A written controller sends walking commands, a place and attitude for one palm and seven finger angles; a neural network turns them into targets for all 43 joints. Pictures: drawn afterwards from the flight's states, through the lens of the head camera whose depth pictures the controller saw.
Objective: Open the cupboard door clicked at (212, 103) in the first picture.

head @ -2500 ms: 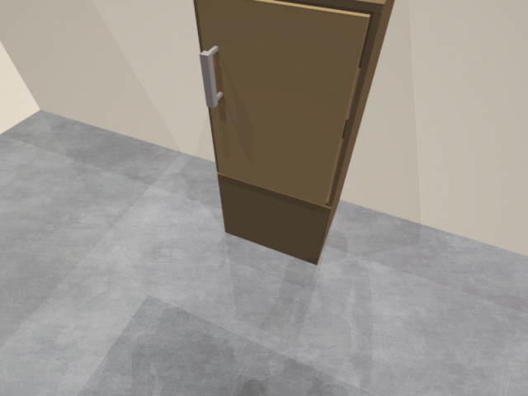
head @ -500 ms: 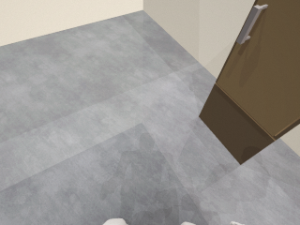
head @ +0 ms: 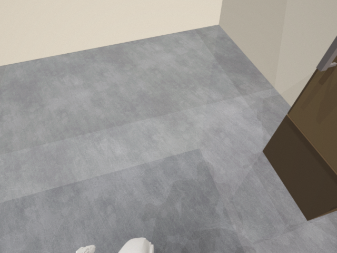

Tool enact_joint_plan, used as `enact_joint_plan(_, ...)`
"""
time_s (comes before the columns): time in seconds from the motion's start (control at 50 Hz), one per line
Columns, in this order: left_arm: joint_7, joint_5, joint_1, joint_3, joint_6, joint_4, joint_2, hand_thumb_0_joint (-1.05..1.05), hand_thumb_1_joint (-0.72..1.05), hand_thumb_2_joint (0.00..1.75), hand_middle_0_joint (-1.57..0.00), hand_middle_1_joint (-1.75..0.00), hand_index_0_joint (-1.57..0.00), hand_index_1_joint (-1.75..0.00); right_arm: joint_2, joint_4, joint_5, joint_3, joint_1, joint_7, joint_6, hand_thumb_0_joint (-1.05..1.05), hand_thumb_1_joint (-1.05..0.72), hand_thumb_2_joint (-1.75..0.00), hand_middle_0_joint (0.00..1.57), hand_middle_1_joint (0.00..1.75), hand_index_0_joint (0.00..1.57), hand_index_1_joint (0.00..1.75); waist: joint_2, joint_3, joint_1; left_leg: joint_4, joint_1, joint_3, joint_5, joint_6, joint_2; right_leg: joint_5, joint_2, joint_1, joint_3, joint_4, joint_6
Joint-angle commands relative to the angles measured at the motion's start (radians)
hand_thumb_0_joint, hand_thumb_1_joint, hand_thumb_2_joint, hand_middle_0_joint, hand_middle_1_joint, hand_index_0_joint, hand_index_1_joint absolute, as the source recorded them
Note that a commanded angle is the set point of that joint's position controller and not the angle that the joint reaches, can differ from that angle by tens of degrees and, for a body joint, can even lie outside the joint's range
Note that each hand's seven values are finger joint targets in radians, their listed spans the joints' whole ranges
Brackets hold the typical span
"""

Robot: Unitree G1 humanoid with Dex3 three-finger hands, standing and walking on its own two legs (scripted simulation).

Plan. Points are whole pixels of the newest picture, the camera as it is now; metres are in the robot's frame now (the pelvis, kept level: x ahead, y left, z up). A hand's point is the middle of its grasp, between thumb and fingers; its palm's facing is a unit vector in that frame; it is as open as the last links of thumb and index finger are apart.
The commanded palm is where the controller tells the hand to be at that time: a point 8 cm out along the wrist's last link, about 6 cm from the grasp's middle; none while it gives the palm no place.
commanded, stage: walk around to get in front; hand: left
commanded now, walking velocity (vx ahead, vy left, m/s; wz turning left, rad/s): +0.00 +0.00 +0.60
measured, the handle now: out of the picture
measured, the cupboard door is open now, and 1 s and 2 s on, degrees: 0 0 0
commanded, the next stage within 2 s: none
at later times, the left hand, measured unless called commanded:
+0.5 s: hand out of the picture +0.04 +0.24 -0.15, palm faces +0.30 -0.91 -0.29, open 7.3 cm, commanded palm none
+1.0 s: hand out of the picture -0.09 +0.23 -0.19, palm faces +0.59 -0.77 -0.25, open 7.3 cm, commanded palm none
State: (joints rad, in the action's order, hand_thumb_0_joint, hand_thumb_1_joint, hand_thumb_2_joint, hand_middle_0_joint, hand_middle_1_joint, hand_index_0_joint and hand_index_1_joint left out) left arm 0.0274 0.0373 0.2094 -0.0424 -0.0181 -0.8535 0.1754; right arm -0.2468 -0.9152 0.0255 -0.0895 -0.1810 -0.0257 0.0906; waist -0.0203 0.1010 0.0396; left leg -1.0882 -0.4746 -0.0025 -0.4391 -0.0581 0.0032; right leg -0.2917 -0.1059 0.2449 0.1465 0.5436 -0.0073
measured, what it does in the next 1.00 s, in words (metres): steps on the spot, turning left: left foot, then right foot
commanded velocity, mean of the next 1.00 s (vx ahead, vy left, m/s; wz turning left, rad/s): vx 0.00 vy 0.00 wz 0.60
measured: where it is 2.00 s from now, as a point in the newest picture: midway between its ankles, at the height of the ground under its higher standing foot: outside the picture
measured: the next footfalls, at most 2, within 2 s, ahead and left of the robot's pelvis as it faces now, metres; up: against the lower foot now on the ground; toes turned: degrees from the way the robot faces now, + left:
left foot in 0.18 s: +0.01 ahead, +0.15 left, +0.00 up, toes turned +11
right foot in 0.54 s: +0.08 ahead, -0.11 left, +0.00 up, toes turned +16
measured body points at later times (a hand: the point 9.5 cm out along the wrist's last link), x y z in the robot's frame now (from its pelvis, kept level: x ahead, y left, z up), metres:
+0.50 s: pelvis +0.00 +0.01 +0.00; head +0.05 +0.01 +0.44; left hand +0.03 +0.29 -0.13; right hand +0.13 -0.22 -0.15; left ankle -0.03 +0.14 -0.74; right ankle +0.04 -0.12 -0.72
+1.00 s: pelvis -0.02 +0.02 -0.01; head +0.01 +0.07 +0.44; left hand -0.12 +0.27 -0.17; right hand +0.21 -0.14 -0.13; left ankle -0.07 +0.11 -0.74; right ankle +0.04 -0.12 -0.68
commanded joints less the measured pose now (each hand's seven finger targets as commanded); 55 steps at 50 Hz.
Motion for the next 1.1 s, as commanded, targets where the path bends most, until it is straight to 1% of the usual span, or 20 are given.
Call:
enact_joint_plan(0.0,0.012,-0.002,0.089,-0.072,0.024,0.035,0.230,0.00,0.90,0.90,-0.20,-0.30,-0.20,-0.30,-0.020,0.095,-0.011,0.007,0.078,-0.007,-0.033,0.00,-0.90,-0.90,0.20,0.30,0.20,0.30,0.201,-0.113,-0.079,0.176,-0.006,-0.056,-0.043,0.002,-0.013,0.515,-0.253,-0.176,-0.112,-0.139,-0.128)
enact_joint_plan(0.06,0.010,0.000,0.089,-0.081,0.019,0.029,0.243,0.00,0.90,0.90,-0.20,-0.30,-0.20,-0.30,-0.022,0.098,-0.017,0.011,0.059,-0.002,-0.044,0.00,-0.90,-0.90,0.20,0.30,0.20,0.30,0.228,-0.138,-0.078,0.331,0.061,-0.075,-0.044,0.018,-0.014,0.548,-0.277,-0.191,-0.104,-0.087,-0.126)
enact_joint_plan(0.12,0.002,-0.016,0.065,-0.081,0.006,0.031,0.226,0.00,0.90,0.90,-0.20,-0.30,-0.20,-0.30,-0.071,0.072,-0.012,0.002,-0.046,0.000,-0.058,0.00,-0.90,-0.90,0.20,0.30,0.20,0.30,0.115,-0.175,-0.016,0.653,0.320,-0.052,0.242,0.040,-0.026,0.377,-0.233,-0.049,0.001,0.091,-0.022)
enact_joint_plan(0.16,-0.004,-0.020,0.012,-0.047,-0.007,0.103,0.122,0.00,0.90,0.90,-0.20,-0.30,-0.20,-0.30,-0.248,0.056,0.002,-0.037,-0.145,0.018,-0.063,0.00,-0.90,-0.90,0.20,0.30,0.20,0.30,-0.292,-0.180,0.045,0.726,0.478,0.419,0.845,0.269,-0.424,-0.403,-0.025,0.333,-0.002,0.448,0.084)
enact_joint_plan(0.18,0.000,-0.010,-0.070,-0.046,-0.016,0.130,0.139,0.00,0.90,0.90,-0.20,-0.30,-0.20,-0.30,-0.233,0.036,0.006,-0.032,-0.190,0.030,-0.066,0.00,-0.90,-0.90,0.20,0.30,0.20,0.30,-0.172,-0.152,0.065,0.708,0.431,0.404,0.803,0.302,-0.412,-0.349,-0.023,0.353,-0.090,0.547,0.070)
enact_joint_plan(0.28,-0.013,-0.022,-0.046,-0.054,-0.016,0.063,0.136,0.00,0.90,0.90,-0.20,-0.30,-0.20,-0.30,-0.163,0.066,0.005,-0.005,-0.046,0.055,-0.075,0.00,-0.90,-0.90,0.20,0.30,0.20,0.30,-0.144,-0.155,-0.007,0.676,0.415,0.232,0.807,0.227,-0.243,-0.155,0.009,0.311,-0.134,0.514,0.086)
enact_joint_plan(0.38,-0.013,-0.024,-0.042,-0.049,-0.014,0.065,0.127,0.00,0.90,0.90,-0.20,-0.30,-0.20,-0.30,-0.172,0.063,0.007,-0.012,-0.029,0.047,-0.062,0.00,-0.90,-0.90,0.20,0.30,0.20,0.30,-0.146,-0.133,-0.010,0.694,0.325,0.276,0.664,0.216,-0.215,-0.141,0.065,0.174,-0.109,0.286,0.078)
enact_joint_plan(0.46,-0.007,-0.026,0.074,-0.057,0.002,0.041,0.142,0.00,0.90,0.90,-0.20,-0.30,-0.20,-0.30,-0.161,0.088,-0.003,-0.021,0.038,0.040,-0.053,0.00,-0.90,-0.90,0.20,0.30,0.20,0.30,-0.122,-0.151,-0.074,0.614,0.157,0.300,0.517,0.165,-0.150,0.064,0.092,-0.103,-0.095,-0.043,0.063)
enact_joint_plan(0.48,-0.002,-0.016,0.124,-0.068,0.017,0.037,0.202,0.00,0.90,0.90,-0.20,-0.30,-0.20,-0.30,-0.123,0.097,-0.014,-0.019,0.032,0.032,-0.055,0.00,-0.90,-0.90,0.20,0.30,0.20,0.30,0.022,-0.170,-0.099,0.504,0.042,0.251,0.308,0.109,-0.072,0.108,-0.016,-0.241,-0.203,-0.198,0.042)
enact_joint_plan(0.5,0.006,0.001,0.131,-0.086,0.026,0.038,0.292,0.00,0.90,0.90,-0.20,-0.30,-0.20,-0.30,-0.055,0.116,-0.018,-0.012,0.010,0.025,-0.056,0.00,-0.90,-0.90,0.20,0.30,0.20,0.30,0.308,-0.156,-0.100,0.236,-0.122,0.071,-0.099,0.028,0.096,0.172,-0.306,-0.284,-0.494,-0.278,-0.074)
enact_joint_plan(0.52,0.004,-0.006,0.110,-0.073,0.019,0.049,0.303,0.00,0.90,0.90,-0.20,-0.30,-0.20,-0.30,-0.087,0.119,-0.005,-0.020,0.007,0.020,-0.048,0.00,-0.90,-0.90,0.20,0.30,0.20,0.30,0.255,-0.129,-0.088,-0.001,-0.090,0.093,-0.190,0.035,0.060,0.157,-0.387,-0.117,-0.490,-0.276,-0.153)
enact_joint_plan(0.58,0.012,-0.007,-0.048,-0.057,0.017,0.084,0.198,0.00,0.90,0.90,-0.20,-0.30,-0.20,-0.30,-0.080,0.086,-0.004,-0.023,-0.004,0.005,-0.029,0.00,-0.90,-0.90,0.20,0.30,0.20,0.30,0.232,-0.069,-0.009,-0.205,-0.095,0.085,-0.023,0.019,-0.017,0.151,-0.252,-0.001,-0.299,-0.243,-0.137)
enact_joint_plan(0.62,0.010,-0.005,-0.044,-0.051,0.025,0.090,0.192,0.00,0.90,0.90,-0.20,-0.30,-0.20,-0.30,-0.058,0.081,-0.006,-0.010,0.000,-0.006,-0.029,0.00,-0.90,-0.90,0.20,0.30,0.20,0.30,0.211,-0.079,-0.006,-0.105,-0.060,0.029,0.006,0.002,-0.016,0.306,-0.206,-0.035,-0.165,-0.208,-0.112)
enact_joint_plan(0.74,0.008,0.000,0.075,-0.077,0.019,0.047,0.248,0.00,0.90,0.90,-0.20,-0.30,-0.20,-0.30,-0.030,0.106,-0.016,0.009,0.076,-0.008,-0.042,0.00,-0.90,-0.90,0.20,0.30,0.20,0.30,0.232,-0.119,-0.078,0.259,0.035,-0.070,-0.048,0.008,-0.010,0.532,-0.260,-0.174,-0.096,-0.113,-0.120)
enact_joint_plan(0.8,0.001,-0.007,0.062,-0.083,0.011,0.041,0.251,0.00,0.90,0.90,-0.20,-0.30,-0.20,-0.30,-0.053,0.097,-0.015,0.007,0.010,-0.003,-0.053,0.00,-0.90,-0.90,0.20,0.30,0.20,0.30,0.209,-0.132,-0.041,0.514,0.188,-0.085,0.105,0.026,-0.002,0.455,-0.253,-0.115,-0.038,-0.004,-0.062)
enact_joint_plan(0.82,-0.002,-0.017,0.059,-0.081,0.004,0.047,0.233,0.00,0.90,0.90,-0.20,-0.30,-0.20,-0.30,-0.089,0.081,-0.011,0.000,-0.044,-0.003,-0.061,0.00,-0.90,-0.90,0.20,0.30,0.20,0.30,0.102,-0.164,-0.009,0.647,0.329,-0.042,0.264,0.038,-0.025,0.345,-0.226,-0.021,0.003,0.107,-0.011)
enact_joint_plan(0.84,-0.007,-0.025,0.083,-0.071,-0.006,0.076,0.169,0.00,0.90,0.90,-0.20,-0.30,-0.20,-0.30,-0.204,0.082,0.000,-0.025,-0.085,0.002,-0.070,0.00,-0.90,-0.90,0.20,0.30,0.20,0.30,-0.203,-0.201,0.007,0.700,0.469,0.291,0.570,0.138,-0.273,-0.078,-0.091,0.211,0.059,0.310,0.070)
enact_joint_plan(0.86,-0.006,-0.019,0.000,-0.046,-0.011,0.120,0.133,0.00,0.90,0.90,-0.20,-0.30,-0.20,-0.30,-0.269,0.065,0.003,-0.041,-0.157,0.015,-0.065,0.00,-0.90,-0.90,0.20,0.30,0.20,0.30,-0.298,-0.183,0.057,0.729,0.451,0.444,0.794,0.273,-0.420,-0.414,-0.020,0.326,-0.025,0.478,0.083)
enact_joint_plan(0.96,-0.011,-0.020,-0.052,-0.056,-0.019,0.075,0.149,0.00,0.90,0.90,-0.20,-0.30,-0.20,-0.30,-0.173,0.080,0.006,-0.005,-0.039,0.049,-0.074,0.00,-0.90,-0.90,0.20,0.30,0.20,0.30,-0.170,-0.136,-0.003,0.705,0.347,0.268,0.709,0.228,-0.250,-0.156,-0.005,0.315,-0.147,0.573,0.083)
enact_joint_plan(1.08,-0.015,-0.022,-0.042,-0.052,-0.017,0.071,0.133,0.00,0.90,0.90,-0.20,-0.30,-0.20,-0.30,-0.178,0.074,0.007,-0.012,-0.026,0.043,-0.063,0.00,-0.90,-0.90,0.20,0.30,0.20,0.30,-0.128,-0.142,-0.012,0.725,0.311,0.308,0.538,0.223,-0.216,-0.134,0.057,0.201,-0.128,0.336,0.079)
